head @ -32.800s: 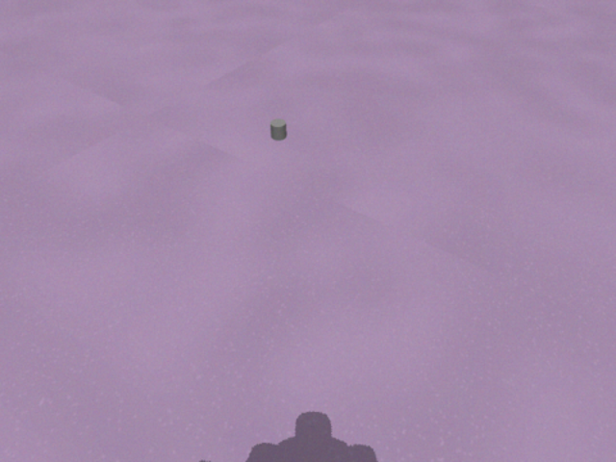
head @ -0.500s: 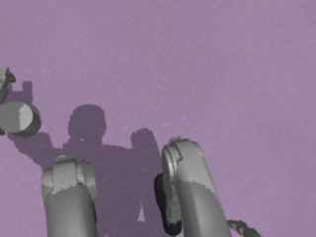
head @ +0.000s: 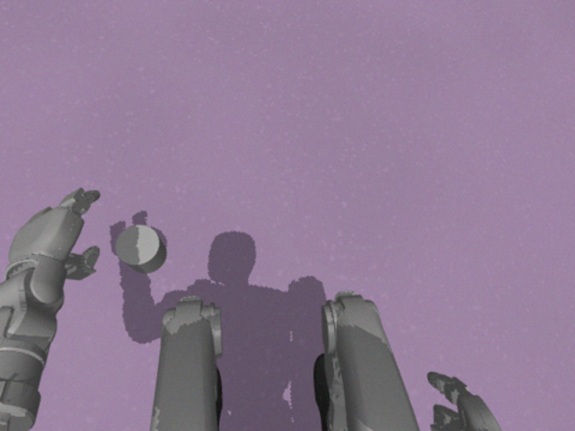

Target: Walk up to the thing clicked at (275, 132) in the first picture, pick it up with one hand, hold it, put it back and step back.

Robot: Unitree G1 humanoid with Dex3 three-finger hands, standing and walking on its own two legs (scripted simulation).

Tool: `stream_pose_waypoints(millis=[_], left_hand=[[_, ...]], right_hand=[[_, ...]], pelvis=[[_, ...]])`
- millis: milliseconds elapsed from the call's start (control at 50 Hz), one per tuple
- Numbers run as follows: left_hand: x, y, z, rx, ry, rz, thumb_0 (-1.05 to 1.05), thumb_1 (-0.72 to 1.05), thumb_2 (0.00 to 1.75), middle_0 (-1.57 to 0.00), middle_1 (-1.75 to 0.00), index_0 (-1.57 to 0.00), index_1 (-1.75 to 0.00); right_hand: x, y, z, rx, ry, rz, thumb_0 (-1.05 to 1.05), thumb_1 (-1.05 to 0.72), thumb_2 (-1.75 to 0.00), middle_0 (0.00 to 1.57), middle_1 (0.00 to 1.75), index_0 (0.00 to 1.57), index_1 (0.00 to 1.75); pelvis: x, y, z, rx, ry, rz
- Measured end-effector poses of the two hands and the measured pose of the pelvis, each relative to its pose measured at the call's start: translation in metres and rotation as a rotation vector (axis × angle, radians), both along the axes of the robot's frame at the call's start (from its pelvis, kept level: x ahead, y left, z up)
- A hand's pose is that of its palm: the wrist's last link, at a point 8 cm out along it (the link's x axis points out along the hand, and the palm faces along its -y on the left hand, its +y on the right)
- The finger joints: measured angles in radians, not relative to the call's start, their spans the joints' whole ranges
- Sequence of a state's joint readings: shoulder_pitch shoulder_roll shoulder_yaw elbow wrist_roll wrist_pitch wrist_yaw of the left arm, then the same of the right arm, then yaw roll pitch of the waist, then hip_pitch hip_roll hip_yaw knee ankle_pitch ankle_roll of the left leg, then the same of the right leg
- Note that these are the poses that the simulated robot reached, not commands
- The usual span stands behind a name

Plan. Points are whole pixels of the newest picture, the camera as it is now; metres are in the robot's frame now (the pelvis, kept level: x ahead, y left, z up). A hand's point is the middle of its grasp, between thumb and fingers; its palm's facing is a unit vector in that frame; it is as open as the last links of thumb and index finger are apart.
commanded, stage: home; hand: left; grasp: from above
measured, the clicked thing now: (142, 250) +0.46 +0.29 -0.40
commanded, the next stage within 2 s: none
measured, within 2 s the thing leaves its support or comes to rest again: neither
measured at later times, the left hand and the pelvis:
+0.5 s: hand (42, 334) +0.25 +0.22 +0.10, palm faces +0.06 -0.94 -0.34, open 7.4 cm; pelvis +0.04 -0.01 +0.18, yaw +5 degrees
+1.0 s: hand out of the picture +0.22 +0.19 +0.22, palm faces +0.18 -0.96 -0.20, open 7.4 cm; pelvis +0.08 -0.01 +0.27, yaw +7 degrees
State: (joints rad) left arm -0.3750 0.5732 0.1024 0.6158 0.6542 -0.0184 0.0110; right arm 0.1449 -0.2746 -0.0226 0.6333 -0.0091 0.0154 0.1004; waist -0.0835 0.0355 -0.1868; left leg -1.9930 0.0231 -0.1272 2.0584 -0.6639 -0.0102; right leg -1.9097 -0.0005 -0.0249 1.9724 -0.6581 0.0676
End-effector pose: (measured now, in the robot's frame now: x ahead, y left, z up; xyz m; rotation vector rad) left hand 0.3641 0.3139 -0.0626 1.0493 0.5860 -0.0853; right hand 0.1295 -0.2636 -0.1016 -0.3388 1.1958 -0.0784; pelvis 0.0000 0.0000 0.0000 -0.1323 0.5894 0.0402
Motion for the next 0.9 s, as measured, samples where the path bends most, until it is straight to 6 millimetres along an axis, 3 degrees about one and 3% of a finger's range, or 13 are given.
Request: stream_pose_waypoints(millis=[160,300,460,660,780,900], left_hand=[[-0.059,-0.01,0.06,-0.203,-0.009,0.171,0.01,0.8,0.89,-0.21,-0.32,-0.21,-0.32],[-0.098,-0.028,0.114,-0.382,0.011,0.351,0.01,0.87,0.89,-0.21,-0.3,-0.21,-0.3],[-0.124,-0.048,0.177,-0.547,0.05,0.526,0.01,0.9,0.9,-0.21,-0.3,-0.21,-0.3],[-0.141,-0.067,0.257,-0.689,0.061,0.665,0.02,0.9,0.9,-0.2,-0.3,-0.2,-0.3],[-0.152,-0.074,0.297,-0.722,0.039,0.665,0.01,0.91,0.9,-0.2,-0.3,-0.2,-0.3],[-0.163,-0.076,0.314,-0.727,0.029,0.66,0.01,0.91,0.9,-0.2,-0.3,-0.2,-0.3]], right_hand=[[0.073,0.01,0.07,-0.003,-0.233,0.073,0.0,-0.91,-0.89,0.2,0.3,0.2,0.3],[0.11,0.032,0.128,0.046,-0.382,0.087,0.01,-0.91,-0.89,0.2,0.3,0.2,0.3],[0.113,0.046,0.189,0.073,-0.439,0.052,0.01,-0.91,-0.89,0.2,0.3,0.21,0.3],[0.096,0.035,0.26,0.013,-0.469,-0.033,0.01,-0.91,-0.89,0.2,0.3,0.21,0.3],[0.1,0.026,0.294,-0.015,-0.539,-0.055,0.01,-0.91,-0.89,0.2,0.3,0.21,0.3],[0.116,0.026,0.313,-0.013,-0.623,-0.033,0.01,-0.91,-0.89,0.2,0.3,0.21,0.3]], pelvis=[[0.002,-0.002,0.054,0.02,-0.051,0.021],[0.012,-0.006,0.104,0.041,-0.105,0.038],[0.033,-0.008,0.164,0.059,-0.178,0.053],[0.064,-0.008,0.232,0.079,-0.288,0.069],[0.077,-0.007,0.257,0.09,-0.346,0.074],[0.081,-0.006,0.267,0.099,-0.384,0.081]])
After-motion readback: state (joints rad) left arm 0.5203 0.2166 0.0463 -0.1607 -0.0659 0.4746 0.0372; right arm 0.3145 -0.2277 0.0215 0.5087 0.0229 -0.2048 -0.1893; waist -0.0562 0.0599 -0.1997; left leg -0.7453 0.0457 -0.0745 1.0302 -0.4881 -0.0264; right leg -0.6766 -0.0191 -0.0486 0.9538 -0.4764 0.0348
